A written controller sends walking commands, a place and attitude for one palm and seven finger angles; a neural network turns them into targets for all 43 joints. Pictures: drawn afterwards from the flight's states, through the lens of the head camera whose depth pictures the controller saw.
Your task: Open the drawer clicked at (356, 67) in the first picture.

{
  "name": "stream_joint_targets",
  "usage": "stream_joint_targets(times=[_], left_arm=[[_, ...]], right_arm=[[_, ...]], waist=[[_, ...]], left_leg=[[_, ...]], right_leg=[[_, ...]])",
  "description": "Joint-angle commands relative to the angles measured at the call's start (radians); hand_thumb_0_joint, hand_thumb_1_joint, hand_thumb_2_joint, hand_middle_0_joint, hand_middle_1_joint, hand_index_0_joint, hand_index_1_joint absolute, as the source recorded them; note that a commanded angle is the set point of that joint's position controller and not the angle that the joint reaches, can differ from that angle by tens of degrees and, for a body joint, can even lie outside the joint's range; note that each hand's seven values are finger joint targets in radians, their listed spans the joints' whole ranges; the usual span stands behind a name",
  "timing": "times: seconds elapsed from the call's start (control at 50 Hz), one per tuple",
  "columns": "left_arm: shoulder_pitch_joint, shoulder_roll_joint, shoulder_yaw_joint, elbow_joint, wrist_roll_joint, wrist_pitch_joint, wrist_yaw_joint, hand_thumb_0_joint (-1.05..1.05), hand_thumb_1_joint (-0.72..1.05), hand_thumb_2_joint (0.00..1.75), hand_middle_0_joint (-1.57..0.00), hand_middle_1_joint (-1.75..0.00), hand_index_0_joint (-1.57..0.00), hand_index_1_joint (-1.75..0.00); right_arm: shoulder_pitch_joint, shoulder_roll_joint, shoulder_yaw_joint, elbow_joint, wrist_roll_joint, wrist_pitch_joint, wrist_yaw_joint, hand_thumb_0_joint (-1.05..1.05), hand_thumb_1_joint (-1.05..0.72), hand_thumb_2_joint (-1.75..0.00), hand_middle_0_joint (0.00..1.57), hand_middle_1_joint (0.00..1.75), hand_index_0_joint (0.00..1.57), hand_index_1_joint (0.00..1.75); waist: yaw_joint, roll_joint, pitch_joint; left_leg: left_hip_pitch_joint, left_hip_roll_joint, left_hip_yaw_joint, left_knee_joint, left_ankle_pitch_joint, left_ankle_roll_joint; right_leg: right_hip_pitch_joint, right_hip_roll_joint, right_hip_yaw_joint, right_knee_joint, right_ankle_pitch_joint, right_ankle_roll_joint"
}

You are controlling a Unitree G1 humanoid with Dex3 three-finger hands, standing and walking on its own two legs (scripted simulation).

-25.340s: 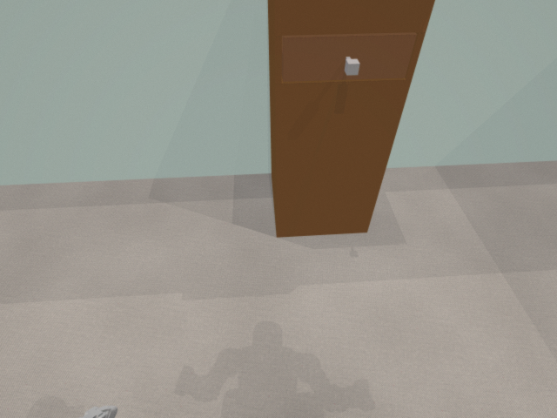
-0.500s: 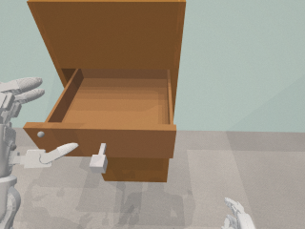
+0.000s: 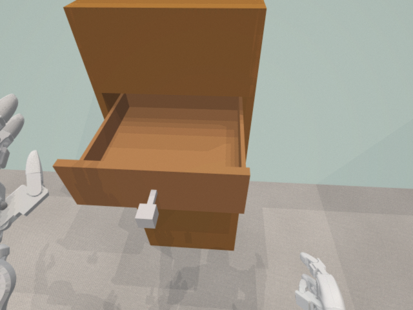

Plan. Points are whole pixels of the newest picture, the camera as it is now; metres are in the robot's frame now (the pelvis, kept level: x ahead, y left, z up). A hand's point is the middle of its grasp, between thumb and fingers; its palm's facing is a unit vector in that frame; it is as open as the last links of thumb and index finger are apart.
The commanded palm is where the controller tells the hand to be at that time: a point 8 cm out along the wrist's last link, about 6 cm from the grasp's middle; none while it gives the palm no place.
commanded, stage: draw the hand back to the body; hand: left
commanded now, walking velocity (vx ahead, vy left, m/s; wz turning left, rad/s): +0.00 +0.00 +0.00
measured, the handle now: (149, 207) +0.28 +0.16 +0.06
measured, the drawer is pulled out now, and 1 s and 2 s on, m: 0.27 0.27 0.27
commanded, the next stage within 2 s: step back with the hand held close in 0.08 s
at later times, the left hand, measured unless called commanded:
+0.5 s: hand (54, 197) +0.18 +0.23 +0.22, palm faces +0.36 -0.75 -0.55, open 7.4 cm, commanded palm +0.11 +0.29 +0.24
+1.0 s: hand out of the picture +0.09 +0.22 +0.24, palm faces +0.47 -0.74 -0.48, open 7.4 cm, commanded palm +0.01 +0.27 +0.24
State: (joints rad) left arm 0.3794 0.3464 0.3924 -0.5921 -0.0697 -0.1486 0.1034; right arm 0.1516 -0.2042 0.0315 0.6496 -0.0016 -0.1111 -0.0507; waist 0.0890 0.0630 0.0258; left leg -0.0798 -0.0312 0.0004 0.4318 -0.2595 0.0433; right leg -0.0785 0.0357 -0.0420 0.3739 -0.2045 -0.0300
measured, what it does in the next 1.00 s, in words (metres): walks backwards: right foot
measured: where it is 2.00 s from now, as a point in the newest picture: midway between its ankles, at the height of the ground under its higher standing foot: outside the picture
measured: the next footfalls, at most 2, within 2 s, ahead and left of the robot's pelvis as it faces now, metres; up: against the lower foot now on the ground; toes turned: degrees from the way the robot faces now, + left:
right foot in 0.76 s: -0.04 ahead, -0.10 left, +0.00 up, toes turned +2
left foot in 1.06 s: -0.10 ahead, +0.12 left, +0.00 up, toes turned +4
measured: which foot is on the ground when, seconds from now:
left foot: down 0.00-0.84, up 0.86-1.00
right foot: down 0.00-0.64, up 0.66-0.74, down 0.76-1.00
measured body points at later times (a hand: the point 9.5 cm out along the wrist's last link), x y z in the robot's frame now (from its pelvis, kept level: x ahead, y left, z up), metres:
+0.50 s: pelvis -0.02 +0.01 -0.01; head +0.01 +0.00 +0.44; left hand +0.16 +0.27 +0.25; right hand +0.15 -0.25 -0.09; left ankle -0.01 +0.09 -0.74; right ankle +0.01 -0.10 -0.74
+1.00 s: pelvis -0.11 -0.01 -0.01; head -0.09 +0.01 +0.44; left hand +0.05 +0.26 +0.26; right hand +0.06 -0.25 -0.08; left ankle -0.12 +0.11 -0.71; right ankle -0.08 -0.10 -0.74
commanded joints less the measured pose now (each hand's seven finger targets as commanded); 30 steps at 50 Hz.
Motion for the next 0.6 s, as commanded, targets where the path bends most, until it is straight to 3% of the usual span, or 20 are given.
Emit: stream_joint_targets(times=[0.0,0.06,0.08,0.14,0.16,0.18,0.2,0.22,0.24,0.3,0.34,0.44,0.48,0.54,0.58], left_arm=[[-0.114,0.188,0.099,-0.188,-0.006,-0.058,0.022,0.0,0.9,0.9,-0.2,-0.3,-0.2,-0.3],[-0.135,0.187,0.094,-0.196,-0.004,-0.058,0.022,0.0,0.9,0.9,-0.2,-0.3,-0.2,-0.3],[-0.122,0.187,0.097,-0.18,-0.007,-0.056,0.023,0.0,0.9,0.9,-0.2,-0.3,-0.2,-0.3],[-0.128,0.202,0.108,-0.181,-0.009,-0.056,0.024,0.0,0.9,0.9,-0.2,-0.3,-0.2,-0.3],[-0.124,0.194,0.105,-0.176,-0.009,-0.059,0.025,0.0,0.9,0.9,-0.2,-0.3,-0.2,-0.3],[-0.147,0.312,0.221,-0.222,-0.004,-0.09,0.021,0.0,0.9,0.9,-0.2,-0.3,-0.2,-0.3],[-0.072,0.243,0.169,-0.151,0.0,-0.092,0.011,0.0,0.9,0.9,-0.2,-0.3,-0.2,-0.3],[-0.055,0.233,0.145,-0.163,0.007,-0.092,0.008,0.0,0.9,0.9,-0.2,-0.3,-0.2,-0.3],[-0.067,0.245,0.154,-0.203,0.01,-0.106,0.01,0.0,0.9,0.9,-0.2,-0.3,-0.2,-0.3],[0.025,0.245,0.158,-0.23,0.011,-0.123,0.021,0.0,0.9,0.9,-0.2,-0.3,-0.2,-0.3],[0.072,0.277,0.196,-0.274,0.01,-0.132,0.031,0.0,0.9,0.9,-0.2,-0.3,-0.2,-0.3],[0.158,0.325,0.276,-0.334,0.006,-0.142,0.044,0.0,0.9,0.9,-0.2,-0.3,-0.2,-0.3],[0.188,0.314,0.284,-0.314,0.004,-0.144,0.047,0.0,0.9,0.9,-0.2,-0.3,-0.2,-0.3],[0.189,0.326,0.308,-0.308,0.005,-0.145,0.055,0.0,0.9,0.9,-0.2,-0.3,-0.2,-0.3],[0.179,0.299,0.287,-0.286,0.011,-0.142,0.058,0.0,0.9,0.9,-0.2,-0.3,-0.2,-0.3]], right_arm=[[-0.135,-0.109,-0.039,-0.156,0.002,-0.057,-0.009,0.0,-0.9,-0.9,0.2,0.3,0.2,0.3],[-0.141,-0.111,-0.038,-0.155,0.003,-0.059,-0.008,0.0,-0.9,-0.9,0.2,0.3,0.2,0.3],[-0.138,-0.107,-0.038,-0.157,0.004,-0.058,-0.009,0.0,-0.9,-0.9,0.2,0.3,0.2,0.3],[-0.146,-0.113,-0.041,-0.158,0.006,-0.061,-0.011,0.0,-0.9,-0.9,0.2,0.3,0.2,0.3],[-0.143,-0.108,-0.038,-0.155,0.003,-0.063,-0.011,0.0,-0.9,-0.9,0.2,0.3,0.2,0.3],[-0.107,-0.144,-0.044,-0.205,0.015,-0.046,-0.009,0.0,-0.9,-0.9,0.2,0.3,0.2,0.3],[-0.103,-0.127,-0.045,-0.189,0.012,-0.032,-0.009,0.0,-0.9,-0.9,0.2,0.3,0.2,0.3],[-0.109,-0.125,-0.046,-0.192,0.012,-0.026,-0.006,0.0,-0.9,-0.9,0.2,0.3,0.2,0.3],[-0.109,-0.13,-0.049,-0.191,0.01,-0.027,-0.007,0.0,-0.9,-0.9,0.2,0.3,0.2,0.3],[-0.074,-0.134,-0.059,-0.189,0.01,-0.027,-0.009,0.0,-0.9,-0.9,0.2,0.3,0.2,0.3],[-0.069,-0.145,-0.07,-0.198,0.012,-0.028,-0.012,0.0,-0.9,-0.9,0.2,0.3,0.2,0.3],[-0.067,-0.151,-0.094,-0.229,0.013,-0.014,-0.018,0.0,-0.9,-0.9,0.2,0.3,0.2,0.3],[-0.056,-0.146,-0.099,-0.233,0.012,-0.01,-0.02,0.0,-0.9,-0.9,0.2,0.3,0.2,0.3],[-0.051,-0.158,-0.106,-0.232,0.003,-0.011,-0.026,0.0,-0.9,-0.9,0.2,0.3,0.2,0.3],[-0.036,-0.156,-0.106,-0.229,-0.007,-0.015,-0.028,0.0,-0.9,-0.9,0.2,0.3,0.2,0.3]], waist=[[-0.019,0.011,-0.061],[-0.02,0.041,-0.049],[-0.019,0.009,-0.04],[-0.016,0.035,-0.037],[-0.018,0.014,-0.034],[-0.07,-0.036,0.041],[-0.071,-0.085,0.027],[-0.073,-0.108,0.017],[-0.075,-0.063,-0.004],[-0.078,-0.031,-0.123],[-0.076,0.019,-0.193],[-0.068,-0.001,-0.268],[-0.07,-0.014,-0.255],[-0.069,0.031,-0.231],[-0.075,0.027,-0.184]], left_leg=[[-0.026,0.065,-0.042,-0.08,0.178,-0.04],[-0.036,0.064,-0.045,-0.085,0.15,-0.042],[-0.036,0.065,-0.045,-0.084,0.144,-0.038],[-0.036,0.063,-0.041,-0.084,0.113,-0.036],[-0.044,0.061,-0.046,-0.089,0.11,-0.036],[-0.11,0.07,-0.081,-0.049,0.066,-0.005],[-0.096,0.064,-0.086,-0.015,0.061,-0.002],[-0.073,0.06,-0.075,0.016,0.069,0.0],[-0.073,0.053,-0.063,0.037,0.071,-0.003],[-0.074,0.062,-0.061,0.064,0.146,-0.006],[-0.073,0.082,-0.073,0.047,0.25,-0.009],[-0.149,0.128,-0.118,0.027,0.419,-0.009],[-0.187,0.148,-0.136,0.006,0.419,-0.006],[-0.248,0.174,-0.153,-0.026,0.411,0.004],[-0.315,0.208,-0.176,-0.062,0.369,0.016]], right_leg=[[-0.005,-0.032,0.035,-0.054,0.097,-0.012],[-0.01,-0.032,0.039,-0.062,0.07,-0.014],[-0.016,-0.032,0.038,-0.064,0.065,-0.012],[-0.021,-0.034,0.047,-0.078,0.035,-0.014],[-0.018,-0.035,0.044,-0.076,0.032,-0.013],[-0.188,-0.089,0.158,-0.13,0.032,-0.007],[-0.214,-0.116,0.156,-0.15,0.003,-0.01],[-0.245,-0.134,0.175,-0.168,-0.009,-0.013],[-0.258,-0.152,0.185,-0.17,-0.007,-0.025],[-0.205,-0.182,0.176,-0.107,0.086,-0.035],[-0.155,-0.163,0.148,-0.037,0.188,-0.027],[-0.069,-0.108,0.101,0.105,0.322,-0.002],[-0.068,-0.094,0.091,0.148,0.288,0.004],[-0.063,-0.072,0.08,0.205,0.208,0.008],[-0.073,-0.055,0.072,0.261,0.083,0.012]])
